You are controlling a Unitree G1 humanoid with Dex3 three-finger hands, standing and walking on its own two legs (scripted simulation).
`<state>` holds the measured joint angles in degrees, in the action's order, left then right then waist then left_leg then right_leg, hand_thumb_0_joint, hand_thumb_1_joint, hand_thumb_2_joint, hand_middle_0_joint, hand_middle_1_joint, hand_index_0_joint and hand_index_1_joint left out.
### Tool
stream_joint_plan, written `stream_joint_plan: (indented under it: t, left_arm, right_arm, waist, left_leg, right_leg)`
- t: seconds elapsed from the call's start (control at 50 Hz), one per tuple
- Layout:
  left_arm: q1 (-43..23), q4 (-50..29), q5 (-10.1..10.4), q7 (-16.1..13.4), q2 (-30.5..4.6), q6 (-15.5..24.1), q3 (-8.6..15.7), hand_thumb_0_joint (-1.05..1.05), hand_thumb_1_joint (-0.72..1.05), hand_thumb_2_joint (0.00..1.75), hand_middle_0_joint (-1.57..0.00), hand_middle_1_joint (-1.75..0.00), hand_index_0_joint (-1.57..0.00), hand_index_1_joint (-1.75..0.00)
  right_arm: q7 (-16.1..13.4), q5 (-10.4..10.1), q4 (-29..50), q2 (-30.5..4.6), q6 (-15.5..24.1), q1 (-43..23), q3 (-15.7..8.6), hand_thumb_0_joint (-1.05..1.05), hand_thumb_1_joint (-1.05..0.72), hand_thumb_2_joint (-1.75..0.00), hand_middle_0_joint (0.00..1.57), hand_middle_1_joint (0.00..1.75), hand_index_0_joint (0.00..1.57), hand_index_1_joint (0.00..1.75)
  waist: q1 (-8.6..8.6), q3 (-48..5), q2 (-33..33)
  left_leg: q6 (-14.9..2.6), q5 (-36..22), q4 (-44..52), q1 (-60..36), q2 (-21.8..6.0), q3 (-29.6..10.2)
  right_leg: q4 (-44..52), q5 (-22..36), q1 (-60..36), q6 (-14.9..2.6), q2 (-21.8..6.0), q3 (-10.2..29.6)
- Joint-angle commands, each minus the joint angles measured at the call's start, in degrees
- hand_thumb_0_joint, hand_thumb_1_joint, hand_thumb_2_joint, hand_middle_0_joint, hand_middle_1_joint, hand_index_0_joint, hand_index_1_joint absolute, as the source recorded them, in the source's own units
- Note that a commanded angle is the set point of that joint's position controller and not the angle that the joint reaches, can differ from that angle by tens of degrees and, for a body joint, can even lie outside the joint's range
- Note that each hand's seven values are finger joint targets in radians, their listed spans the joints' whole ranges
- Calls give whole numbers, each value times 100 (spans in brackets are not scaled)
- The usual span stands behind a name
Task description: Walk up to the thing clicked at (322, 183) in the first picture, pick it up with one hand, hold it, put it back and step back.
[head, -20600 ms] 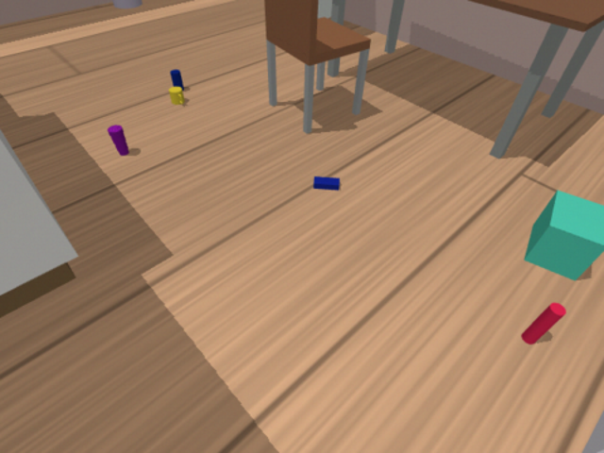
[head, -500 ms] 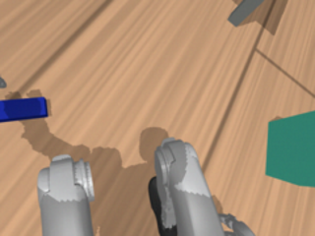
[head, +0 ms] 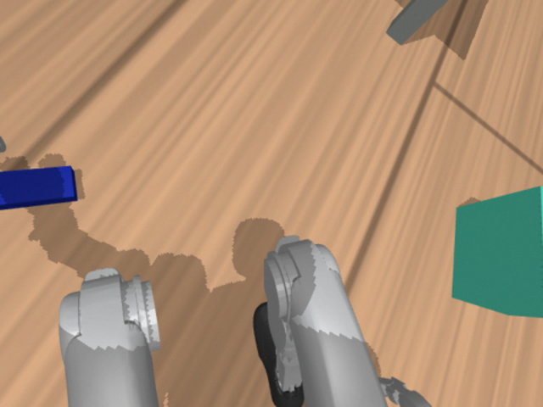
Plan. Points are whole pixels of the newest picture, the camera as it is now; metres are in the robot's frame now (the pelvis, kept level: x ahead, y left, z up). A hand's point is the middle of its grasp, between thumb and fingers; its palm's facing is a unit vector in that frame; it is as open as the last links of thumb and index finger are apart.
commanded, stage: approach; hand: left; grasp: from above
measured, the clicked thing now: (31, 187) +0.48 +0.30 -0.30
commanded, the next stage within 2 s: close in in 0.68 s
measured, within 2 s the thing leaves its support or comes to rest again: neither
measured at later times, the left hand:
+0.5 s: hand (41, 158) +0.49 +0.26 -0.18, palm faces -0.43 -0.05 -0.90, open 13.4 cm
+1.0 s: hand (12, 178) +0.46 +0.30 -0.20, palm faces -0.48 -0.10 -0.87, open 13.5 cm
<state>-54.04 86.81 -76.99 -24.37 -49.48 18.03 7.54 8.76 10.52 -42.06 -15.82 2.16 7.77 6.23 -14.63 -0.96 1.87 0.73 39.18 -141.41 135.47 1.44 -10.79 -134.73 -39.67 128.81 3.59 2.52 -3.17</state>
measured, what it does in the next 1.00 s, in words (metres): stands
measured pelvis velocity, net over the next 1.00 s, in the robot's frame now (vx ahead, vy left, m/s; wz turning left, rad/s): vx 0.00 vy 0.00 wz -0.02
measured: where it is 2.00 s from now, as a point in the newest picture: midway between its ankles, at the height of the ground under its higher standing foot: (213, 396)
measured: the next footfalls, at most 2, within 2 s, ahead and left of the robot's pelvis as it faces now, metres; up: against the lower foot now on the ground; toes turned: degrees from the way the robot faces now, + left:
none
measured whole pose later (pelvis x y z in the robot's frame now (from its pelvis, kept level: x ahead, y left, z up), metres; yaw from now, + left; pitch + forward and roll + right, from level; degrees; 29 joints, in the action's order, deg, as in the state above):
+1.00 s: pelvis +0.00 +0.00 +0.00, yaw -1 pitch +32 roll -13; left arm -59.3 87.5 -75.9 -23.6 -48.9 18.1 2.6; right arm 8.2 10.4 -38.6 -17.3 2.3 6.9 8.6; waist -16.6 1.3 3.6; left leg 1.4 40.6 -141.9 134.5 1.5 -12.5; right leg -134.4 -39.9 127.8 3.2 2.4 -4.8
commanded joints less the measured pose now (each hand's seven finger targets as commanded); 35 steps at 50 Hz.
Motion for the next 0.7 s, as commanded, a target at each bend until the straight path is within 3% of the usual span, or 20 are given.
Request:
stream_joint_plan:
  t: [0.0, 0.06, 0.08, 0.14, 0.2, 0.24, 0.32, 0.36, 0.38, 0.44, 0.5, 0.62, 0.68]
  left_arm:
    - [-1855, -1064, 119, -280, -1471, 42, 155, 0, -44, 92, -16, -96, -17, -96]
    - [-2038, -991, 178, -350, -1047, 38, -122, 0, -45, 93, -15, -98, -16, -97]
    - [-2134, -919, 136, -356, -875, 20, -268, 0, -45, 92, -16, -98, -17, -97]
    - [-2684, -885, 143, -440, -705, -62, -441, 0, -46, 93, -13, -101, -15, -100]
    - [-2774, -340, 132, -515, -413, -238, -653, 0, -47, 94, -12, -103, -14, -101]
    - [-2854, -275, 43, -599, -754, -373, -516, 0, -45, 93, -14, -102, -15, -100]
    - [-2480, 353, 17, -698, -917, -765, -290, 0, -44, 93, -15, -100, -16, -99]
    - [-2528, -33, 69, -691, -1155, -889, -157, 0, -43, 93, -17, -97, -17, -96]
    - [-2334, 146, 89, -668, -1184, -988, -129, 0, -42, 92, -18, -95, -19, -94]
    - [-2085, -91, 262, -595, -1325, -1124, -27, 0, -42, 92, -20, -92, -19, -92]
    - [-1797, -439, 549, -420, -1614, -1154, 154, 0, -43, 92, -21, -89, -20, -90]
    - [-1973, -881, 827, 127, -1615, -788, 82, 0, -44, 90, -19, -92, -19, -92]
    - [-2303, -1038, 786, 373, -1429, -455, -95, 0, -44, 90, -19, -93, -19, -93]
  right_arm:
    - [-48, -33, 27, -1559, 47, 1099, -524, 0, -90, -90, 20, 30, 20, 30]
    - [-65, -36, 7, -1555, 94, 1093, -534, 0, -90, -89, 20, 30, 20, 30]
    - [-63, -23, -32, -1535, 112, 1170, -512, 0, -90, -90, 20, 30, 20, 30]
    - [-100, -28, -100, -1567, 143, 1272, -526, 0, -90, -89, 20, 30, 20, 30]
    - [-115, 6, -122, -1584, 208, 1337, -452, 0, -90, -89, 20, 30, 20, 30]
    - [-141, -5, -67, -1629, 198, 1377, -394, 0, -90, -89, 20, 30, 20, 30]
    - [-92, 12, 104, -1608, 201, 1335, -278, 0, -90, -89, 20, 30, 20, 30]
    - [-83, -37, 236, -1634, 185, 1237, -253, 0, -90, -89, 20, 30, 20, 30]
    - [-78, -70, 312, -1634, 187, 1182, -245, 0, -90, -89, 20, 30, 20, 30]
    - [-24, -115, 403, -1589, 208, 1108, -198, 0, -90, -89, 20, 30, 20, 30]
    - [-33, -181, 451, -1582, 204, 1025, -188, 0, -90, -89, 20, 30, 20, 30]
    - [-88, -181, 314, -1590, 162, 1155, -256, 0, -90, -89, 20, 30, 20, 30]
    - [-153, -105, 218, -1604, 141, 1315, -304, 0, -91, -90, 20, 30, 20, 30]
  waist:
    - [-43, -3787, -2257]
    - [-178, -3730, -2245]
    - [-345, -3589, -2179]
    - [-479, -3738, -2140]
    - [-643, -3422, -2064]
    - [-527, -3626, -2283]
    - [-441, -3648, -2275]
    - [-279, -3958, -2565]
    - [-247, -4018, -2504]
    - [-239, -3947, -2084]
    - [-49, -4145, -1895]
    - [-283, -3620, -1452]
    - [-477, -3442, -1605]
  left_leg:
    - [-141, -1011, 1552, -3303, -57, 625]
    - [-133, -835, 1583, -3307, -89, 607]
    - [-155, -775, 1519, -3226, -95, 611]
    - [-156, -781, 1499, -3269, -121, 591]
    - [-152, -732, 1528, -3192, -121, 558]
    - [-123, -973, 1567, -3312, -117, 572]
    - [-134, -1244, 1568, -3218, -83, 643]
    - [-124, -1353, 1656, -3362, -79, 668]
    - [-138, -1382, 1612, -3396, -89, 658]
    - [-283, -1257, 1464, -2847, -77, 808]
    - [-326, -1257, 1412, -2709, -96, 849]
    - [-333, -664, 1253, -2086, -98, 772]
    - [-237, -458, 1254, -2324, -102, 675]
  right_leg:
    - [1129, 1325, -1469, -523, 51, -748]
    - [1172, 1212, -1296, -525, 57, -772]
    - [1217, 1201, -1289, -516, 78, -784]
    - [1267, 1227, -1231, -512, 92, -790]
    - [1283, 1217, -1149, -516, 88, -837]
    - [1225, 1398, -1301, -527, 75, -839]
    - [1147, 1638, -1493, -533, 62, -806]
    - [1125, 1695, -1624, -564, 66, -775]
    - [1072, 1728, -1595, -573, 74, -769]
    - [1228, 1750, -2083, -482, 132, -640]
    - [1287, 1767, -2465, -441, 136, -540]
    - [1474, 972, -2422, -470, 147, -435]
    - [1516, 682, -2139, -518, 134, -544]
